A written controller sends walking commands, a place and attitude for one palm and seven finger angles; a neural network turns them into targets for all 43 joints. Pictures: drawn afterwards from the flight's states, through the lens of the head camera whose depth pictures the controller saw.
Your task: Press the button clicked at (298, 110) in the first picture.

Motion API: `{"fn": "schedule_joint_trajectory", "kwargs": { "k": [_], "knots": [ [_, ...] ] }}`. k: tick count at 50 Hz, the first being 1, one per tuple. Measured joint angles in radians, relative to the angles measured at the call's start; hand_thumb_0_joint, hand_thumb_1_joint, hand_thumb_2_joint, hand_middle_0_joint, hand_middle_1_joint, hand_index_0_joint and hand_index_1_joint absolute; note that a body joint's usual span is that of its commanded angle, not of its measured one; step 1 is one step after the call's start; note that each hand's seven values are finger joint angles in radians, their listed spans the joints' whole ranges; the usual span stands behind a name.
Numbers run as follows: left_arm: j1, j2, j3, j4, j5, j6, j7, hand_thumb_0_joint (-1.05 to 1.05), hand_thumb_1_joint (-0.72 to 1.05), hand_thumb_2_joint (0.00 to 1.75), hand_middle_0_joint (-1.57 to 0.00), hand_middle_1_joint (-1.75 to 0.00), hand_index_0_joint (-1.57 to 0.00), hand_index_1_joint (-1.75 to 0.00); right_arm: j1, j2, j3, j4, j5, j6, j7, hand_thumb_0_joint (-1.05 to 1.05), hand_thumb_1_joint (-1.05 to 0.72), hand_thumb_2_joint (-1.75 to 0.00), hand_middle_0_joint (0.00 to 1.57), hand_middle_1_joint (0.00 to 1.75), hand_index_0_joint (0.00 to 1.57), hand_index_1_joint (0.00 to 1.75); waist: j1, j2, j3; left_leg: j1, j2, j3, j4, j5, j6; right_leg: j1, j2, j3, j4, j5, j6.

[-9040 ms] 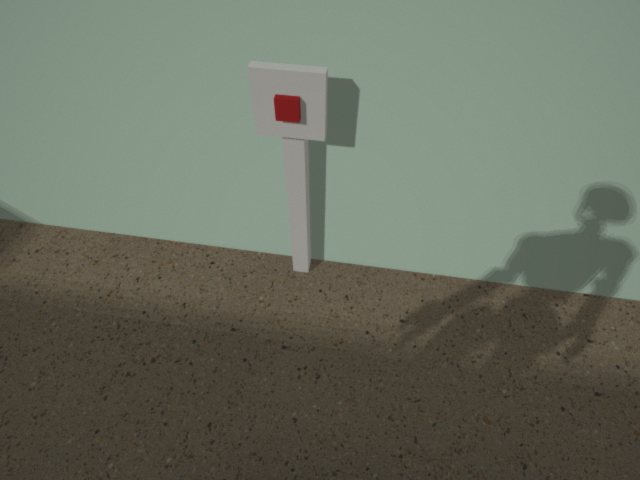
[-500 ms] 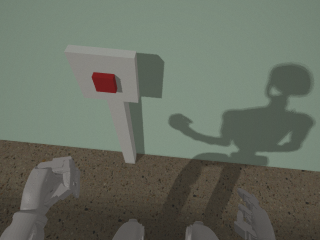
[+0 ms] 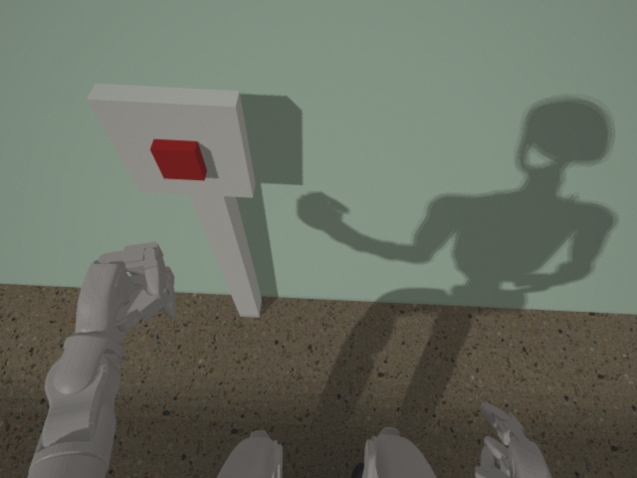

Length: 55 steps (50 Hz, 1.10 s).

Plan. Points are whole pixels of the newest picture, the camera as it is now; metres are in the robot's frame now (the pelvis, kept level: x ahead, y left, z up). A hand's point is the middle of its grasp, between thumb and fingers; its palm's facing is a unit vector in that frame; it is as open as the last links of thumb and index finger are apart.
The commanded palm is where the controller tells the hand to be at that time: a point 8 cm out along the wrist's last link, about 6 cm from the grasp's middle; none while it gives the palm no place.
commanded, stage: aim a knuckle at the button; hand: left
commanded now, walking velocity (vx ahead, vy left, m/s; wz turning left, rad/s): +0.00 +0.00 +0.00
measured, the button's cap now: (180, 158) +0.52 +0.21 +0.05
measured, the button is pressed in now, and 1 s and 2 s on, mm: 0 0 0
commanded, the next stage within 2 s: press the button with the knuckle in 1.30 s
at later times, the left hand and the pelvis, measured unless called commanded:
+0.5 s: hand (194, 236) +0.41 +0.18 +0.02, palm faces -0.01 -1.00 -0.04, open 3.1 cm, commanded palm +0.39 +0.23 +0.03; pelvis +0.00 +0.00 -0.01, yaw -1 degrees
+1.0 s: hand (206, 228) +0.43 +0.17 +0.01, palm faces -0.01 -1.00 -0.04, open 3.1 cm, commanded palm +0.40 +0.22 +0.03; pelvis +0.00 +0.01 -0.01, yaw -1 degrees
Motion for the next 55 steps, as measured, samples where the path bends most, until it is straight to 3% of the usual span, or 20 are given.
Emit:
{"fn": "schedule_joint_trajectory", "kwargs": {
  "k": [21, 32, 39, 47, 55],
  "knots": [
    [-0.317, 0.018, 0.038, 0.316, 0.054, -0.053, 0.031, 0.02, 0.9, 0.9, -1.3, -1.5, -1.3, -1.5, 0.006, 0.006, -0.007, 0.039, -0.009, 0.073, 0.018, 0.01, -0.9, -0.9, 0.2, 0.3, 0.21, 0.3, -0.03, -0.006, -0.002, -0.056, 0.005, 0.017, 0.013, -0.003, 0.001, -0.069, 0.005, 0.019, 0.021, 0.0, 0.0],
    [-0.498, 0.057, 0.077, 0.499, 0.083, -0.095, 0.038, 0.02, 0.9, 0.9, -1.3, -1.5, -1.3, -1.5, 0.02, 0.002, -0.008, 0.07, -0.02, 0.108, 0.024, 0.01, -0.9, -0.9, 0.2, 0.3, 0.21, 0.3, -0.056, -0.006, 0.0, -0.117, 0.006, 0.014, 0.046, -0.007, 0.004, -0.126, 0.005, 0.017, 0.045, 0.002, 0.002],
    [-0.488, 0.057, 0.089, 0.502, 0.088, -0.093, 0.042, 0.02, 0.9, 0.9, -1.3, -1.5, -1.3, -1.5, 0.044, 0.001, -0.013, 0.052, -0.02, 0.145, 0.036, 0.01, -0.91, -0.9, 0.2, 0.3, 0.21, 0.3, -0.068, -0.002, -0.001, -0.117, 0.01, 0.028, 0.035, -0.004, 0.01, -0.131, 0.01, 0.031, 0.033, 0.011, 0.007],
    [-0.436, 0.012, 0.049, 0.46, 0.098, -0.118, 0.087, 0.02, 0.9, 0.9, -1.3, -1.5, -1.3, -1.5, 0.052, 0.007, -0.013, 0.057, -0.02, 0.158, 0.042, 0.01, -0.91, -0.9, 0.2, 0.3, 0.21, 0.3, -0.055, -0.002, -0.001, -0.091, 0.005, 0.03, 0.015, 0.001, 0.013, -0.105, 0.007, 0.033, 0.015, 0.015, 0.012],
    [-0.463, 0.021, 0.048, 0.478, 0.104, -0.131, 0.095, 0.02, 0.9, 0.9, -1.3, -1.5, -1.3, -1.5, 0.019, 0.012, -0.011, 0.052, -0.024, 0.156, 0.036, 0.01, -0.9, -0.9, 0.2, 0.3, 0.21, 0.3, -0.055, -0.004, -0.001, -0.093, 0.004, 0.026, 0.024, -0.002, 0.012, -0.105, 0.005, 0.03, 0.022, 0.012, 0.01]
  ]
}}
